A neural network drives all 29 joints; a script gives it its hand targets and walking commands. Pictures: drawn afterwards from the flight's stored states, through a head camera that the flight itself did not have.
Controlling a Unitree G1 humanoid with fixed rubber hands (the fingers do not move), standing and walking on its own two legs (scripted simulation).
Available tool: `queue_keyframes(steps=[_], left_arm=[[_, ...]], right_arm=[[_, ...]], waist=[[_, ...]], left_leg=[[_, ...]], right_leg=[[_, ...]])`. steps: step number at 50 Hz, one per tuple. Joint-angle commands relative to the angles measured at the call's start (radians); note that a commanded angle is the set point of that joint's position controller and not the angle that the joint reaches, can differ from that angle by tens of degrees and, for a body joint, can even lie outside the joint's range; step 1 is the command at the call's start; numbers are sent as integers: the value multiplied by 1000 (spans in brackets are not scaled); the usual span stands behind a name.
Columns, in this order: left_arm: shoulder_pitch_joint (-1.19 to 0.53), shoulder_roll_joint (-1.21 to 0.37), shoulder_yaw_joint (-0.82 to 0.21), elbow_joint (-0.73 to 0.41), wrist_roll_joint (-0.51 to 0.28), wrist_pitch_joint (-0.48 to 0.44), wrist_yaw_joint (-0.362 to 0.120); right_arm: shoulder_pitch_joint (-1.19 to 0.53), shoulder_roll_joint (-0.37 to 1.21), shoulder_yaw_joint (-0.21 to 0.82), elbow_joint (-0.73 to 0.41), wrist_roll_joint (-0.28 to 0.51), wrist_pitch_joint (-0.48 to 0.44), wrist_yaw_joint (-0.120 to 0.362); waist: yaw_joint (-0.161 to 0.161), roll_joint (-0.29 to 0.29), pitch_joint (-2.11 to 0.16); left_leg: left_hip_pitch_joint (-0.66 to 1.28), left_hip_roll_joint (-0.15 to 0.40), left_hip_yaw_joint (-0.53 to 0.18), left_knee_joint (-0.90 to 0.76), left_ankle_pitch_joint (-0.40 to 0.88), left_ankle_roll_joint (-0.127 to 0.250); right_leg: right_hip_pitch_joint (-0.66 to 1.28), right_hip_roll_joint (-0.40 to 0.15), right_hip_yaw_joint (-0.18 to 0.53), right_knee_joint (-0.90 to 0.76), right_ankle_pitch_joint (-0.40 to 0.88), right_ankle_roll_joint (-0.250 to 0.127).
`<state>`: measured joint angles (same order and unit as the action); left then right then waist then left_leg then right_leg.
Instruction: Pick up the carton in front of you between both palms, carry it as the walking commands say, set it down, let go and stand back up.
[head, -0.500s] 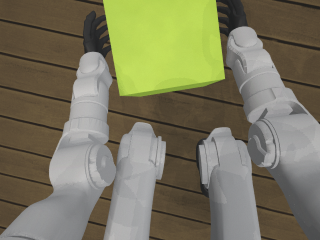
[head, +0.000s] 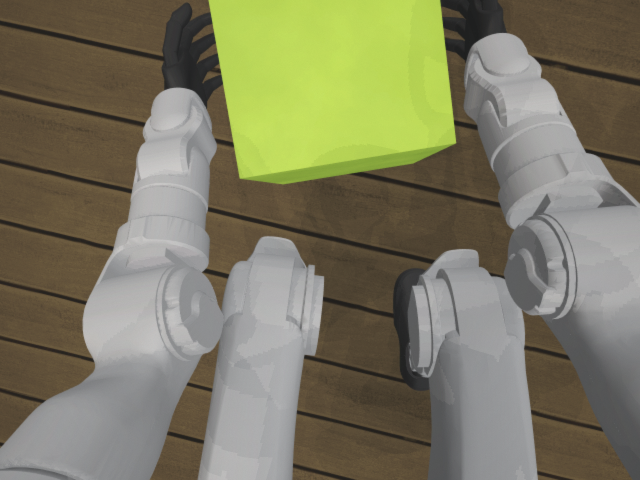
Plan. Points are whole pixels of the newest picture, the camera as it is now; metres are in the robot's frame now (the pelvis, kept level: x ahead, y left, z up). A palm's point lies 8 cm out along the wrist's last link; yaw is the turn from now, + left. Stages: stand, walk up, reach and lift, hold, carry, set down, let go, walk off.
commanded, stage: set down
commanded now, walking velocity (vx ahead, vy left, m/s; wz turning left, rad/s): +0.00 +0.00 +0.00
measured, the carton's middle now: (334, 89) +0.50 +0.04 -0.24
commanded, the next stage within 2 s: let go in 1.46 s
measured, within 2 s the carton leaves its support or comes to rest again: neither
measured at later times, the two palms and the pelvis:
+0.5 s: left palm (154, 99) +0.48 +0.24 -0.17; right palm (512, 42) +0.54 -0.14 -0.17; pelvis +0.00 +0.01 +0.00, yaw +1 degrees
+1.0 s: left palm (30, 51) +0.47 +0.24 +0.00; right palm out of the picture +0.54 -0.15 +0.00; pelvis +0.01 +0.01 +0.11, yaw +0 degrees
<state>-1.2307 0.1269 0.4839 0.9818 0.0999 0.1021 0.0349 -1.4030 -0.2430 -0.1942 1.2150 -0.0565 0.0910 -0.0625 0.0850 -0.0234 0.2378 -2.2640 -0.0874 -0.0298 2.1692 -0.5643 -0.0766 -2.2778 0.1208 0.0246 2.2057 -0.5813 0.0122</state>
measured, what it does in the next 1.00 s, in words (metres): rises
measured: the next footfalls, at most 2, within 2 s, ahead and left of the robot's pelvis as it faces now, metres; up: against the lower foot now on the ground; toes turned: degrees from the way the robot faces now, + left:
none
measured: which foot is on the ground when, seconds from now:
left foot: down 0.00-1.00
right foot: down 0.00-1.00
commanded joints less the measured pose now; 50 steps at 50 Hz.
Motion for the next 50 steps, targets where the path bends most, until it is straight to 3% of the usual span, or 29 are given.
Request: queue_keyframes(steps=[1,4,6,9,10,12,17,23,30,35,40,50], left_arm=[[-431,-537,-238,21,-7,5,-172],[-407,-472,-215,35,-3,-10,-158],[-353,-340,-173,58,-6,-30,-126],[-156,170,-60,87,-38,-87,8],[-154,229,-76,85,-76,-106,37],[-189,262,-124,87,-154,-134,56],[-225,261,-248,27,-295,-167,50],[-128,306,-279,-84,-365,-147,72],[-30,266,-260,-310,-325,-63,105],[11,186,-228,-272,-262,-32,96],[32,161,-208,-258,-227,-38,83],[101,180,-180,-362,-216,-14,69]], right_arm=[[-352,614,140,-49,9,-11,169],[-356,537,138,-51,8,-18,155],[-339,399,125,-52,13,-28,127],[-195,-131,66,-75,45,-65,10],[-191,-191,77,-69,73,-72,-17],[-208,-207,115,-74,140,-84,-31],[-242,-193,213,-184,247,-105,-23],[-170,-248,217,-303,275,-81,-30],[-93,-245,128,-444,206,-6,-34],[-17,-203,55,-346,140,13,-10],[10,-190,24,-300,111,-4,12],[23,-182,29,-436,94,20,22]], waist=[[29,-39,-732],[33,-38,-739],[38,-38,-753],[45,-31,-796],[52,-31,-820],[54,-46,-859],[49,-72,-1000],[54,-85,-1256],[34,-72,-1407],[16,-23,-1144],[21,-10,-1134],[41,-79,-1352]], left_leg=[[296,-22,73,-152,188,52],[310,-12,79,-146,188,46],[334,0,88,-142,190,38],[396,32,100,-151,191,17],[406,39,97,-152,210,14],[410,54,85,-145,252,20],[442,70,73,-124,378,26],[603,61,84,-145,436,29],[753,26,106,-269,358,32],[653,26,100,-364,273,21],[664,28,94,-441,289,12],[786,18,111,-602,365,13]], right_leg=[[304,20,-14,-200,158,-37],[331,11,-10,-201,155,-30],[357,0,-12,-204,147,-19],[417,-36,-7,-210,140,8],[430,-48,0,-211,151,12],[435,-62,11,-204,191,12],[519,-80,20,-163,315,9],[674,-81,-14,-159,332,9],[738,-53,-65,-269,232,-9],[568,-48,-65,-369,142,-15],[564,-48,-61,-449,164,-15],[842,-33,-63,-611,269,-1]])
